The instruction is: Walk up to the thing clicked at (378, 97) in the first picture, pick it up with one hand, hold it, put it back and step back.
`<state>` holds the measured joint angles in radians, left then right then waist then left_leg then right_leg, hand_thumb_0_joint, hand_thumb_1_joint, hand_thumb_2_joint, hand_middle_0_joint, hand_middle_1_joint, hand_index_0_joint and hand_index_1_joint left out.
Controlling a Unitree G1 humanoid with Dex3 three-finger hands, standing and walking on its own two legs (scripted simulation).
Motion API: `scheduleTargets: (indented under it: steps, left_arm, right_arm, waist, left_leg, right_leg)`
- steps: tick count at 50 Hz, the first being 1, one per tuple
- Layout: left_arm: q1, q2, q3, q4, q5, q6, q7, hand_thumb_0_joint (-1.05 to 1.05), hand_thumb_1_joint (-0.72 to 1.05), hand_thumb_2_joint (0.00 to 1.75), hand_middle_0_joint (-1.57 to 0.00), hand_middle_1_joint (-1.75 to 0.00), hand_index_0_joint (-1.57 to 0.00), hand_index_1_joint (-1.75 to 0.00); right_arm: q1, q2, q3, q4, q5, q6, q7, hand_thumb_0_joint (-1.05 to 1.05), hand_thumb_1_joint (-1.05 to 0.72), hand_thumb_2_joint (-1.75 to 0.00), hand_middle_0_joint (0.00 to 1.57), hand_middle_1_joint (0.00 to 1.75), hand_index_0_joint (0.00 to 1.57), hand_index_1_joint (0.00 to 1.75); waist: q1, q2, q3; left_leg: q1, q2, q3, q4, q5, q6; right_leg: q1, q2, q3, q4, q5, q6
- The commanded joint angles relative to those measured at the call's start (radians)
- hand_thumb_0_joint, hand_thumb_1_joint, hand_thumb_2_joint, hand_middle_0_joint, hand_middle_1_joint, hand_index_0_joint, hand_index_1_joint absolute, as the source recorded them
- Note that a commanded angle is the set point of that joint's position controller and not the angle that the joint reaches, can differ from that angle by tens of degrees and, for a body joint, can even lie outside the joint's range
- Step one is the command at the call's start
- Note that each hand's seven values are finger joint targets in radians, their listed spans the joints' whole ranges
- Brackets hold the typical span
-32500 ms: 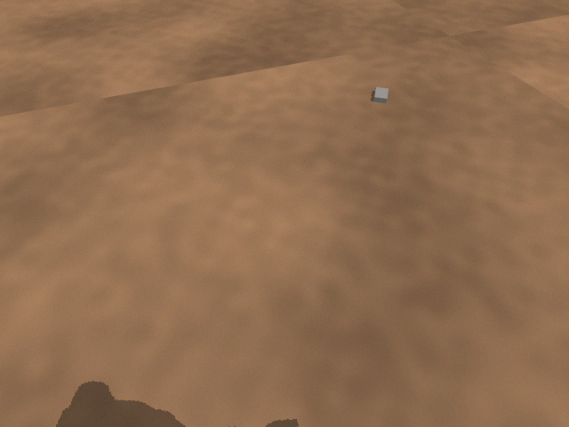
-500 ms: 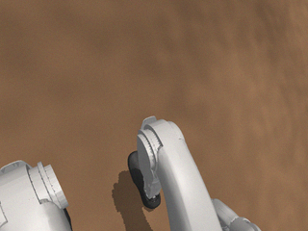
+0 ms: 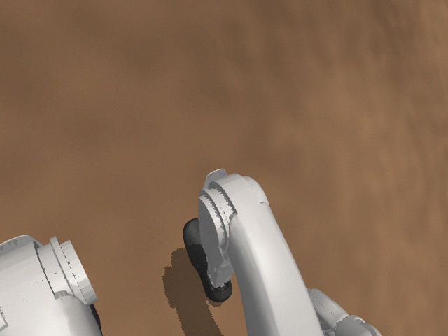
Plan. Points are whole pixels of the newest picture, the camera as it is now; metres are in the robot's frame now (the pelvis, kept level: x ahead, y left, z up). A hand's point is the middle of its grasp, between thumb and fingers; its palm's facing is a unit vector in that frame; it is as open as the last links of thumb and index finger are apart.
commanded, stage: open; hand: left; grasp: from above
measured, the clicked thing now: out of the picture +0.45 +0.37 -0.28
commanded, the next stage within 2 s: withdraw in 0.28 s
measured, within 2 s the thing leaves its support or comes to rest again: neither
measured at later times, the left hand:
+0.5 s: hand out of the picture +0.44 +0.36 -0.24, palm faces -0.44 -0.18 -0.88, open 13.9 cm
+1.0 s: hand out of the picture +0.43 +0.38 -0.08, palm faces -0.47 -0.14 -0.87, open 14.0 cm
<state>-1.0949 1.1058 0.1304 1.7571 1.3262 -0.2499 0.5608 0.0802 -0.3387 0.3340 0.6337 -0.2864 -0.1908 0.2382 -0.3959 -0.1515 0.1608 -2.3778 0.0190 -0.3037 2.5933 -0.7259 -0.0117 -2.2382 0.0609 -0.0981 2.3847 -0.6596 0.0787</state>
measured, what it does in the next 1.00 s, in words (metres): stands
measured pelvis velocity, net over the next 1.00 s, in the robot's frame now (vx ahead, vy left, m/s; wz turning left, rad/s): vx -0.01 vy -0.01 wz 0.11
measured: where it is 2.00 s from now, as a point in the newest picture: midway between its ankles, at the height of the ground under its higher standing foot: (157, 308)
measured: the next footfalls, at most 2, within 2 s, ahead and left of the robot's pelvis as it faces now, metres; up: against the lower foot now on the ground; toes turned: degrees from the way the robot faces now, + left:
none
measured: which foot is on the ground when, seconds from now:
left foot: down 0.00-1.00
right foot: down 0.00-1.00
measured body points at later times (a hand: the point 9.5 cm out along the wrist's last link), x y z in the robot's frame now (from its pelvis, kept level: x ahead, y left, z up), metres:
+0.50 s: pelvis +0.00 +0.00 +0.00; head +0.26 +0.15 +0.33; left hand +0.46 +0.37 -0.19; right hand +0.08 -0.24 -0.05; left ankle +0.06 +0.13 -0.26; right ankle +0.12 -0.14 -0.26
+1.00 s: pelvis -0.01 -0.01 +0.05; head +0.22 +0.09 +0.43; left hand +0.46 +0.38 -0.03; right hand +0.11 -0.27 -0.05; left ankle +0.06 +0.13 -0.26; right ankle +0.12 -0.14 -0.26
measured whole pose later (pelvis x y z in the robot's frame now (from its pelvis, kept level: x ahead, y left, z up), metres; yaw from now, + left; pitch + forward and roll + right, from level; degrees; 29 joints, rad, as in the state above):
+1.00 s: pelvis -0.01 -0.01 +0.05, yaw +6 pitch +33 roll -11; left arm -1.03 0.85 0.01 1.33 1.13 -0.10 0.12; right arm 0.13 -0.32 0.12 0.62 -0.12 -0.01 0.20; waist -0.25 0.03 -0.03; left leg -2.29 0.01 -0.19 2.38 -0.67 -0.01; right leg -2.18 0.00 -0.03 2.26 -0.66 0.06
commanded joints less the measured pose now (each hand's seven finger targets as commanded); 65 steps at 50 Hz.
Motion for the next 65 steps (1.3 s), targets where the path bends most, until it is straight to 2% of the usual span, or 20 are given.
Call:
scheduleTargets:
  steps: [1,4,9,12,16,19,21,26,29,32,33,34,36,40,44,50,56,59,60,65]
  left_arm:
    - [-0.229,0.222,0.002,-0.127,-0.024,0.0,0.022,0.0,-0.37,0.84,-0.18,-0.91,-0.2,-0.9]
    - [-0.246,0.25,0.023,-0.179,-0.029,-0.012,0.025,0.0,-0.4,0.88,-0.17,-0.91,-0.17,-0.91]
    - [-0.224,0.206,-0.003,-0.144,-0.025,-0.015,0.018,0.0,-0.44,0.9,-0.1,-0.99,-0.12,-0.97]
    - [-0.233,0.244,0.016,-0.163,-0.016,-0.016,0.025,0.0,-0.47,0.93,-0.08,-1.01,-0.09,-0.99]
    - [-0.203,0.193,-0.01,-0.106,-0.014,-0.015,0.028,0.0,-0.48,0.94,-0.07,-1.03,-0.09,-1.01]
    - [-0.245,0.227,0.008,-0.141,-0.015,-0.015,0.027,0.0,-0.48,0.95,-0.07,-1.03,-0.08,-1.02]
    - [-0.232,0.196,-0.011,-0.132,-0.013,-0.016,0.022,0.0,-0.51,0.98,-0.07,-1.02,-0.08,-1.01]
    - [-0.291,0.266,0.048,-0.262,-0.009,-0.019,0.043,0.0,-0.51,0.97,-0.07,-1.01,-0.08,-1.0]
    - [-0.271,0.23,0.048,-0.307,-0.009,0.005,0.035,0.0,-0.52,0.99,-0.07,-1.01,-0.07,-1.0]
    - [-0.243,0.244,0.084,-0.44,-0.021,0.045,-0.01,0.0,-0.53,1.0,-0.07,-1.0,-0.07,-1.0]
    - [-0.221,0.218,0.084,-0.509,-0.037,0.057,-0.027,0.0,-0.53,1.0,-0.07,-1.0,-0.07,-1.0]
    - [-0.211,0.144,0.042,-0.565,-0.056,0.072,-0.05,0.0,-0.53,1.0,-0.07,-1.0,-0.07,-1.0]
    - [-0.147,0.106,0.039,-0.59,-0.081,0.106,-0.096,0.0,-0.52,0.99,-0.07,-0.99,-0.07,-0.99]
    - [-0.185,-0.018,-0.028,-0.589,-0.139,0.157,-0.231,0.0,-0.5,0.98,-0.07,-0.99,-0.08,-0.99]
    - [-0.161,-0.126,-0.109,-0.53,-0.195,0.168,-0.369,0.0,-0.51,1.0,-0.08,-1.01,-0.07,-1.01]
    - [-0.177,-0.073,-0.101,-0.55,-0.207,0.101,-0.485,0.0,-0.49,0.99,-0.1,-1.0,-0.1,-1.0]
    - [-0.266,0.079,-0.021,-0.565,-0.142,-0.07,-0.419,0.0,-0.51,1.0,-0.09,-1.01,-0.09,-1.01]
    - [-0.293,0.072,-0.018,-0.535,-0.091,-0.112,-0.329,0.0,-0.51,0.99,-0.08,-1.01,-0.08,-1.0]
    - [-0.296,0.03,-0.042,-0.512,-0.078,-0.115,-0.301,0.0,-0.5,0.99,-0.08,-1.01,-0.08,-1.0]
    - [-0.407,0.066,-0.017,-0.533,-0.026,-0.084,-0.169,0.0,-0.5,0.98,-0.08,-1.0,-0.09,-0.99]
  right_arm:
    - [0.151,-0.329,-0.104,-0.001,0.013,-0.003,-0.016,0.0,-0.89,-0.9,0.2,0.3,0.2,0.3]
    - [0.163,-0.329,-0.104,0.007,0.014,0.003,-0.02,0.0,-0.89,-0.9,0.2,0.3,0.2,0.3]
    - [0.16,-0.329,-0.108,0.014,0.011,0.005,-0.016,0.0,-0.89,-0.9,0.2,0.3,0.2,0.3]
    - [0.166,-0.331,-0.105,0.012,0.01,0.015,-0.019,0.0,-0.89,-0.9,0.2,0.3,0.2,0.3]
    - [0.156,-0.319,-0.097,0.01,0.003,0.017,-0.017,0.0,-0.89,-0.9,0.2,0.3,0.2,0.3]
    - [0.16,-0.327,-0.103,0.01,0.009,0.017,-0.02,0.0,-0.89,-0.9,0.2,0.3,0.2,0.3]
    - [0.16,-0.333,-0.102,0.004,0.002,0.012,-0.018,0.0,-0.9,-0.9,0.2,0.3,0.2,0.3]
    - [0.178,-0.332,-0.119,0.013,0.007,0.011,-0.02,0.0,-0.9,-0.9,0.2,0.3,0.2,0.3]
    - [0.174,-0.328,-0.153,0.015,0.015,0.008,-0.014,0.0,-0.9,-0.9,0.2,0.3,0.2,0.3]
    - [0.186,-0.318,-0.198,0.013,0.037,0.018,-0.006,0.0,-0.9,-0.9,0.2,0.3,0.2,0.3]
    - [0.183,-0.309,-0.215,0.005,0.047,0.025,-0.003,0.0,-0.9,-0.9,0.2,0.3,0.2,0.3]
    - [0.186,-0.288,-0.223,-0.002,0.057,0.032,0.004,0.0,-0.9,-0.9,0.2,0.3,0.2,0.3]
    - [0.206,-0.282,-0.253,0.006,0.079,0.055,0.011,0.0,-0.9,-0.9,0.2,0.3,0.2,0.3]
    - [0.273,-0.273,-0.305,0.016,0.13,0.113,0.007,0.0,-0.9,-0.9,0.2,0.3,0.2,0.3]
    - [0.286,-0.258,-0.317,0.002,0.163,0.166,-0.024,0.0,-0.9,-0.9,0.2,0.3,0.2,0.3]
    - [0.272,-0.247,-0.303,-0.03,0.174,0.205,-0.101,0.0,-0.9,-0.9,0.2,0.3,0.2,0.3]
    - [0.227,-0.213,-0.248,-0.031,0.149,0.217,-0.14,0.0,-0.9,-0.9,0.2,0.3,0.2,0.3]
    - [0.216,-0.23,-0.239,-0.026,0.133,0.221,-0.141,0.0,-0.9,-0.9,0.2,0.3,0.2,0.3]
    - [0.22,-0.222,-0.238,-0.02,0.129,0.22,-0.138,0.0,-0.89,-0.9,0.2,0.3,0.2,0.3]
    - [0.247,-0.248,-0.255,0.007,0.111,0.207,-0.135,0.0,-0.89,-0.89,0.2,0.3,0.2,0.3]
  waist:
    - [-0.033,0.569,-0.6]
    - [-0.024,0.593,-0.644]
    - [-0.032,0.609,-0.613]
    - [-0.022,0.627,-0.648]
    - [-0.041,0.575,-0.6]
    - [-0.029,0.596,-0.598]
    - [-0.05,0.596,-0.586]
    - [-0.01,0.671,-0.709]
    - [0.008,0.719,-0.722]
    - [0.064,0.799,-0.808]
    - [0.097,0.832,-0.869]
    - [0.105,0.854,-0.88]
    - [0.13,0.809,-0.902]
    - [0.095,0.622,-0.88]
    - [0.068,0.417,-0.742]
    - [0.082,0.307,-0.671]
    - [0.112,0.376,-0.748]
    - [0.098,0.463,-0.766]
    - [0.091,0.494,-0.773]
    - [0.089,0.629,-0.846]
  left_leg:
    - [0.514,0.031,0.132,-0.281,0.229,0.005]
    - [0.543,0.033,0.13,-0.289,0.262,0.001]
    - [0.557,0.034,0.124,-0.292,0.273,-0.007]
    - [0.571,0.034,0.126,-0.298,0.292,-0.006]
    - [0.515,0.031,0.133,-0.286,0.258,0.002]
    - [0.528,0.031,0.126,-0.3,0.239,-0.002]
    - [0.542,0.033,0.123,-0.298,0.247,-0.002]
    - [0.612,0.033,0.126,-0.307,0.285,-0.01]
    - [0.628,0.031,0.13,-0.327,0.271,-0.02]
    - [0.686,0.026,0.149,-0.342,0.317,-0.026]
    - [0.714,0.023,0.161,-0.356,0.342,-0.029]
    - [0.722,0.017,0.176,-0.365,0.372,-0.029]
    - [0.679,0.011,0.192,-0.385,0.368,-0.02]
    - [0.615,0.007,0.191,-0.418,0.326,0.008]
    - [0.509,-0.008,0.193,-0.457,0.233,0.034]
    - [0.454,-0.026,0.213,-0.467,0.139,0.039]
    - [0.441,-0.023,0.243,-0.407,0.124,0.036]
    - [0.525,-0.021,0.236,-0.413,0.126,0.024]
    - [0.554,-0.018,0.233,-0.423,0.126,0.021]
    - [0.641,-0.015,0.225,-0.438,0.151,0.008]
  right_leg:
    - [0.308,0.029,-0.179,-0.153,0.25,-0.083]
    - [0.34,0.03,-0.18,-0.161,0.272,-0.085]
    - [0.304,0.025,-0.186,-0.144,0.276,-0.086]
    - [0.33,0.028,-0.184,-0.15,0.289,-0.089]
    - [0.325,0.031,-0.182,-0.161,0.275,-0.085]
    - [0.288,0.025,-0.186,-0.152,0.252,-0.088]
    - [0.297,0.025,-0.189,-0.154,0.26,-0.084]
    - [0.316,0.021,-0.183,-0.142,0.285,-0.089]
    - [0.276,0.014,-0.181,-0.135,0.274,-0.095]
    - [0.26,0.009,-0.158,-0.137,0.281,-0.106]
    - [0.269,0.008,-0.148,-0.143,0.288,-0.111]
    - [0.275,0.004,-0.14,-0.152,0.316,-0.111]
    - [0.276,0.003,-0.126,-0.171,0.316,-0.113]
    - [0.29,0.0,-0.101,-0.238,0.298,-0.107]
    - [0.345,-0.007,-0.082,-0.313,0.237,-0.101]
    - [0.356,-0.023,-0.057,-0.373,0.108,-0.116]
    - [0.369,-0.017,-0.031,-0.339,0.073,-0.108]
    - [0.301,-0.016,-0.06,-0.311,0.08,-0.114]
    - [0.287,-0.014,-0.064,-0.296,0.091,-0.112]
    - [0.228,-0.02,-0.102,-0.251,0.145,-0.117]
